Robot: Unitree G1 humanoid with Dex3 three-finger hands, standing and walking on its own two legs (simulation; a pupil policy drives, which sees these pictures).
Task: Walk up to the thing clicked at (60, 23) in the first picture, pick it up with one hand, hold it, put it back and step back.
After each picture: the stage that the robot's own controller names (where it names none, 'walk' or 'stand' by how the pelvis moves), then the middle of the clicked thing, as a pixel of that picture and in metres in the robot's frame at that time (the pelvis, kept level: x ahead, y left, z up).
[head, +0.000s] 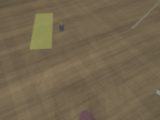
stand; (61, 26) +1.71 +0.28 -0.72
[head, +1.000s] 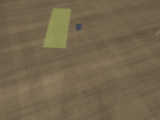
walk; (78, 25) +1.57 +0.14 -0.70
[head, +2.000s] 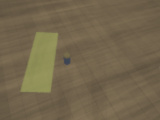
walk; (67, 58) +1.02 +0.15 -0.69
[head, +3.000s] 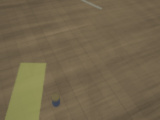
walk; (55, 100) +0.62 +0.18 -0.70
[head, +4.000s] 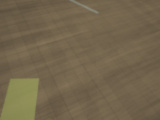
walk; out of the picture +0.42 +0.18 -0.71
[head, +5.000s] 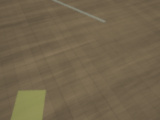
stand; out of the picture +0.37 +0.21 -0.72
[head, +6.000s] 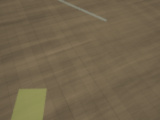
stand; out of the picture +0.37 +0.19 -0.73
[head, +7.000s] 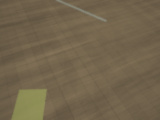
stand; out of the picture +0.37 +0.21 -0.73
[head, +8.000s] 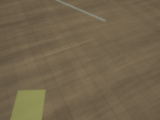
stand; out of the picture +0.36 +0.21 -0.73
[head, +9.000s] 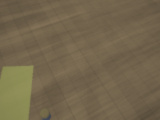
go down; (45, 114) +0.39 +0.21 -0.67
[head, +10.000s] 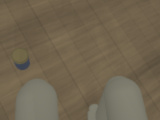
go down; (21, 59) +0.45 +0.23 -0.29
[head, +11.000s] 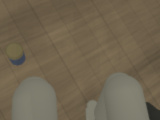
close in; (16, 54) +0.45 +0.23 -0.28
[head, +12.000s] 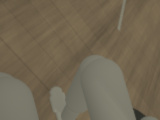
close in; out of the picture +0.44 +0.27 -0.23
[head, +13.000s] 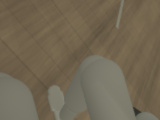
close; out of the picture +0.44 +0.28 -0.23
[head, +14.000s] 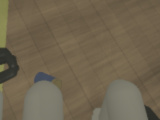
lift; (47, 82) +0.37 +0.13 -0.31
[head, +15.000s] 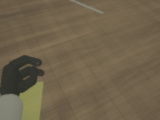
close; out of the picture +0.32 +0.05 -0.68
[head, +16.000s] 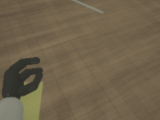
close; out of the picture +0.33 +0.05 -0.70
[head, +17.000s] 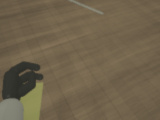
hold; out of the picture +0.37 +0.03 -0.70
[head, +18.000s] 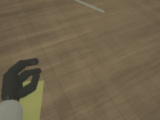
stand; out of the picture +0.40 +0.01 -0.70
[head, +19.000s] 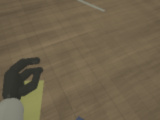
hold; out of the picture +0.42 -0.01 -0.70
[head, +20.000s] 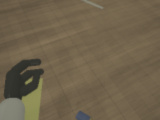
stand; (84, 118) +0.45 -0.02 -0.70
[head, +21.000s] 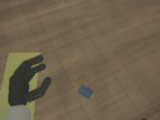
stand; (86, 92) +0.49 -0.04 -0.60
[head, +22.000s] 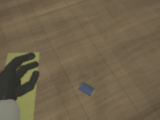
stand; (87, 89) +0.51 -0.05 -0.60
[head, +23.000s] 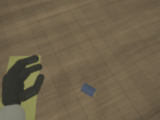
stand; (89, 90) +0.52 -0.06 -0.61
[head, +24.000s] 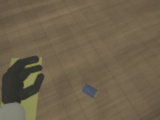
close; (90, 91) +0.53 -0.06 -0.61
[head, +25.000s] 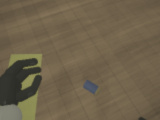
close; (91, 87) +0.54 -0.07 -0.60
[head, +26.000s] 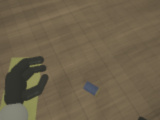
close; (92, 89) +0.55 -0.07 -0.61
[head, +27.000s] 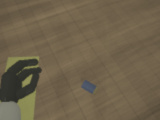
stand; (89, 87) +0.55 -0.07 -0.62
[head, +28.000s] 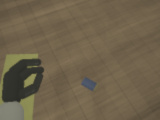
close; (90, 84) +0.55 -0.08 -0.61
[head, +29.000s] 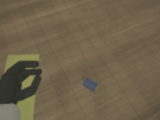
close; (91, 85) +0.56 -0.08 -0.61
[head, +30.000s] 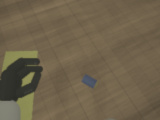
close; (90, 81) +0.56 -0.08 -0.60
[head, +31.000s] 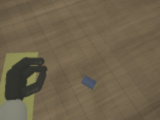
close; (90, 83) +0.56 -0.07 -0.60
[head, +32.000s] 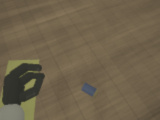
close; (90, 90) +0.55 -0.07 -0.62
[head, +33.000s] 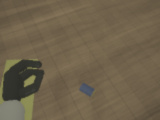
close; (87, 90) +0.55 -0.07 -0.63
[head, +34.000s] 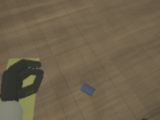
close; (89, 90) +0.55 -0.07 -0.63
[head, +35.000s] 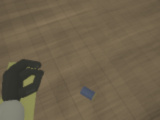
close; (88, 93) +0.54 -0.07 -0.63
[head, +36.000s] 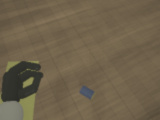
close; (88, 92) +0.54 -0.07 -0.64
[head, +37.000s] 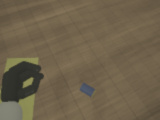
close; (88, 90) +0.54 -0.07 -0.62
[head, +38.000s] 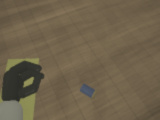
close; (88, 91) +0.53 -0.06 -0.63
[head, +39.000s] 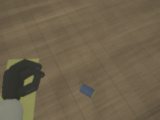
close; (88, 91) +0.54 -0.06 -0.63
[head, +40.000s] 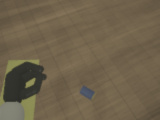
close; (88, 93) +0.52 -0.06 -0.63
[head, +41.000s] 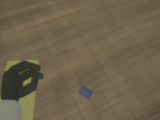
close; (87, 93) +0.52 -0.06 -0.64
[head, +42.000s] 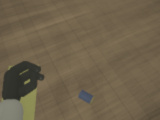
close; (86, 97) +0.52 -0.06 -0.66
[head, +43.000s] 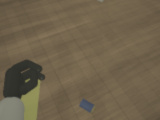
close; (87, 106) +0.51 -0.06 -0.68
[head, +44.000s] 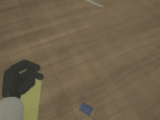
close; (87, 109) +0.51 -0.05 -0.69
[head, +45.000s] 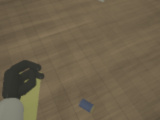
close; (87, 106) +0.51 -0.06 -0.68
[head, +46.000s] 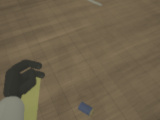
close; (86, 109) +0.50 -0.05 -0.69
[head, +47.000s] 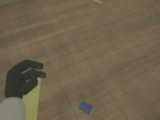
close; (86, 108) +0.50 -0.05 -0.69
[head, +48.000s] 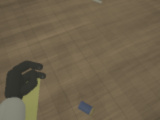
close; (86, 108) +0.50 -0.04 -0.68
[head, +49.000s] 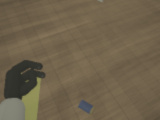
close; (86, 107) +0.50 -0.05 -0.68
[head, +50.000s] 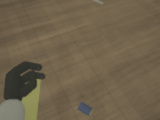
close; (86, 109) +0.49 -0.05 -0.69
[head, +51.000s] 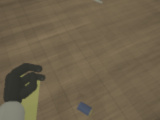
close; (85, 109) +0.49 -0.04 -0.69
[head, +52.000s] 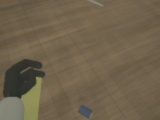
close; (86, 112) +0.48 -0.04 -0.69
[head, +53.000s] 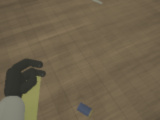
close; (85, 110) +0.49 -0.04 -0.69
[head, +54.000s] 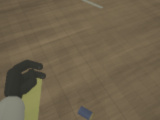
close; (86, 113) +0.48 -0.04 -0.69
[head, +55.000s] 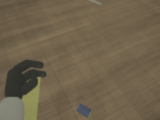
close; (85, 111) +0.49 -0.04 -0.69
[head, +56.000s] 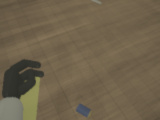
close; (84, 110) +0.48 -0.03 -0.69
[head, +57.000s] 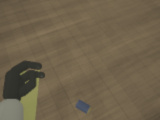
close; (83, 107) +0.48 -0.03 -0.68
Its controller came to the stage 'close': yes
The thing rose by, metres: 0.01
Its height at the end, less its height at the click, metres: -0.02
